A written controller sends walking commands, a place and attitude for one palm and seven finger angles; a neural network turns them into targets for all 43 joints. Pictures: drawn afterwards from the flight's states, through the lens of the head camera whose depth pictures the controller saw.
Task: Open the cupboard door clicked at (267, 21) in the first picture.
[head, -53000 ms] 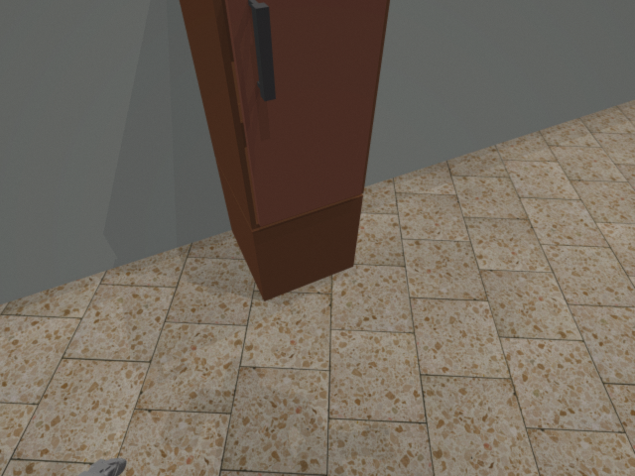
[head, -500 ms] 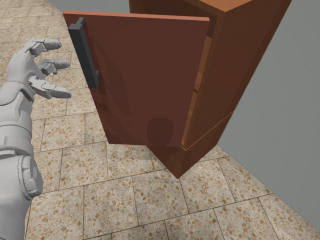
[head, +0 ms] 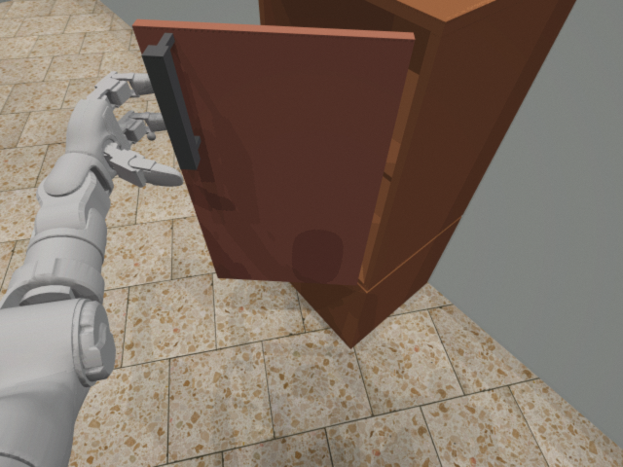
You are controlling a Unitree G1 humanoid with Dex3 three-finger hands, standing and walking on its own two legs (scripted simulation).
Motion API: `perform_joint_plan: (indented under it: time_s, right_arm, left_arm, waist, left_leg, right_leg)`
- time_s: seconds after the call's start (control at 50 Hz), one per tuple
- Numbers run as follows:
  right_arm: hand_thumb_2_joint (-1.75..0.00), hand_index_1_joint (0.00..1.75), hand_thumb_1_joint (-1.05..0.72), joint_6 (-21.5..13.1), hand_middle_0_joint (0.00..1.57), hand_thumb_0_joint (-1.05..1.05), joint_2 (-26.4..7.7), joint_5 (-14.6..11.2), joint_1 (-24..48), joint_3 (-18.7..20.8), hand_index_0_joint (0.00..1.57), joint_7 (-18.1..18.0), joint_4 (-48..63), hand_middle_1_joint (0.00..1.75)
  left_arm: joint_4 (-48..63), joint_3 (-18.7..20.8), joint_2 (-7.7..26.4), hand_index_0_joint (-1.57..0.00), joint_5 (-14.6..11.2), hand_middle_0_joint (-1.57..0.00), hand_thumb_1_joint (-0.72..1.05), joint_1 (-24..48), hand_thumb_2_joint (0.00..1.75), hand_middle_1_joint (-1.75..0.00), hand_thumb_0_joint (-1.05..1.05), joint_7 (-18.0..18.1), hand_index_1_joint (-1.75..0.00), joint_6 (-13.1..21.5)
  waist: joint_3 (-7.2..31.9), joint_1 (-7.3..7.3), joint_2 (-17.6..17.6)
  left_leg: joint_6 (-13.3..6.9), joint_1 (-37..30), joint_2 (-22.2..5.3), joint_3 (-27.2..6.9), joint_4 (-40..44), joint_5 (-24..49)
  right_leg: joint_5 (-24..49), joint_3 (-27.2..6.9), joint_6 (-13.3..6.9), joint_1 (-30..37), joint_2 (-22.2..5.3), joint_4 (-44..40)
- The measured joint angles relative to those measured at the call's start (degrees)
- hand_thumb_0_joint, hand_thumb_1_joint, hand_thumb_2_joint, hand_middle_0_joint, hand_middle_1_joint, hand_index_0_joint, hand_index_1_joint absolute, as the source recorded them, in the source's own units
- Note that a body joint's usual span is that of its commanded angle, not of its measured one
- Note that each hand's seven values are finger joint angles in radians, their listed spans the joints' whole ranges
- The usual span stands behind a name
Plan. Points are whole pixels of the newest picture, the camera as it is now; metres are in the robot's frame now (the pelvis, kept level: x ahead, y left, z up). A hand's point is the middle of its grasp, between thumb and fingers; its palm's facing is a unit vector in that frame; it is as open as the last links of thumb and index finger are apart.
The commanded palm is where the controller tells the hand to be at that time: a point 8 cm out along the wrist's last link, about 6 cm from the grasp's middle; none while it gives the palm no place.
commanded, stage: slide the fingers in behind the handle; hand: left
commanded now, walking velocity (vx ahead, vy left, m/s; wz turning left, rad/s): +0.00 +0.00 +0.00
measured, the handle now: (179, 105) +0.55 +0.16 +0.17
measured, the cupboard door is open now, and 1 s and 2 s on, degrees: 47 46 45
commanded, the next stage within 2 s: move the hooked fingers beside the handle in 1.02 s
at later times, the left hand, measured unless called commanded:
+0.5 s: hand (152, 142) +0.47 +0.17 +0.18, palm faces -0.02 -1.00 +0.00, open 14.1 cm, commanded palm +0.45 +0.20 +0.17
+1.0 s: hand (155, 140) +0.47 +0.17 +0.17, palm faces -0.01 -1.00 -0.01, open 14.2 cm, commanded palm +0.45 +0.19 +0.17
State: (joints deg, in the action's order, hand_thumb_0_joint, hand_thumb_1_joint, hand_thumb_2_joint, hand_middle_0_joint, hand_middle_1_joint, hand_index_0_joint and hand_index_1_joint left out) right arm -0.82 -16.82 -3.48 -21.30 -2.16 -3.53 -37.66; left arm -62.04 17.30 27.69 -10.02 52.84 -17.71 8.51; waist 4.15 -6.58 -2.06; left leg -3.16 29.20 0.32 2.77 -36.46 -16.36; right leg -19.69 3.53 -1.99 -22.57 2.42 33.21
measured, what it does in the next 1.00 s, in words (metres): stands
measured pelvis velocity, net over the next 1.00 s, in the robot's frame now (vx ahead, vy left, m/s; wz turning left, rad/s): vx -0.01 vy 0.00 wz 0.05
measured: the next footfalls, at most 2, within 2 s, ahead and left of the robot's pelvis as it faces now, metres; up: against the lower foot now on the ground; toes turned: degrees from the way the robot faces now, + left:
none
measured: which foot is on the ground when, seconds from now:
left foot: down 0.00-1.00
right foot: down 0.00-1.00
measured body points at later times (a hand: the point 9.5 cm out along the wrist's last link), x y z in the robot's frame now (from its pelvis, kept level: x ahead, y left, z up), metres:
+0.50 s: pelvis -0.01 +0.00 +0.00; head +0.03 +0.00 +0.45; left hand +0.46 +0.23 +0.18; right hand +0.05 -0.27 -0.12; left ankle +0.02 +0.08 -0.73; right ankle -0.04 -0.10 -0.73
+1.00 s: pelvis -0.01 +0.00 +0.00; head +0.04 +0.01 +0.45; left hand +0.47 +0.23 +0.18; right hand +0.05 -0.26 -0.12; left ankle +0.02 +0.08 -0.73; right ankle -0.04 -0.10 -0.73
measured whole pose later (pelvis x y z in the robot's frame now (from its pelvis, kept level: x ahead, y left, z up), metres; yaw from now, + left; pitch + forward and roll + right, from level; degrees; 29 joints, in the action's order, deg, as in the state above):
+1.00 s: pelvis -0.01 +0.00 +0.00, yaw +3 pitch +9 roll -2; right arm -5.2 -16.1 -3.0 -21.2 -1.4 -2.0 -42.1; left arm -62.7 9.2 22.9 -12.2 56.6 -10.6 9.0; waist 3.7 -4.2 -2.0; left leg -3.3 30.5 1.8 0.6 -37.6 -16.0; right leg -20.5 5.8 -1.9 -23.1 1.3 34.7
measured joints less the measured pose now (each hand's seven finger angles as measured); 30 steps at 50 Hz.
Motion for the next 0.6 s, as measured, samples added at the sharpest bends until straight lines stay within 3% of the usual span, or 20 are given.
perform_joint_plan:
  time_s: [0.08, 0.26, 0.6]
  right_arm:
    - [-0.9, 0.3, -0.9, 0.4, 0.21, 0.0, 0.0, 0.0, -0.8, 0.0, 0.2, 0.2, -0.2, 0.3]
    - [-0.9, 0.3, -0.9, 0.6, 0.21, 0.0, 0.2, -0.4, -1.6, 0.5, 0.2, 0.2, -0.8, 0.3]
    - [-0.9, 0.3, -0.9, -2.6, 0.21, 0.0, 0.3, 0.1, 0.3, 0.9, 0.2, 0.8, -3.3, 0.3]
  left_arm:
    - [0.8, 1.2, -0.2, -0.3, 0.0, -0.3, -0.5, -1.3, 0.3, -1.21, -0.01, 0.5, -1.2, -0.4]
    - [4.5, -0.5, -1.4, -0.29, -1.1, -0.28, -0.5, -4.2, 0.3, -1.2, -0.01, 1.2, -1.2, -1.3]
    - [0.7, -6.5, -4.0, -0.25, -1.8, -0.26, -0.5, 1.8, 0.3, -1.2, -0.01, 6.2, -1.23, -0.2]
  waist:
    - [0.3, 0.05, -0.1]
    - [0.2, 0.64, -0.1]
    - [-0.6, 2.08, 0.1]
  left_leg:
    - [0.0, -0.6, -0.2, 0.4, 0.3, -0.1]
    - [0.1, -2.1, -0.2, 0.3, 0.9, 0.0]
    - [0.0, 0.2, 0.9, -1.8, -0.3, 0.8]
  right_leg:
    - [0.1, -0.5, 0.0, 0.4, 0.1, -0.3]
    - [0.3, -0.4, -0.1, 2.1, 0.3, -1.2]
    - [-0.1, 1.8, -0.1, 0.4, -0.7, 0.5]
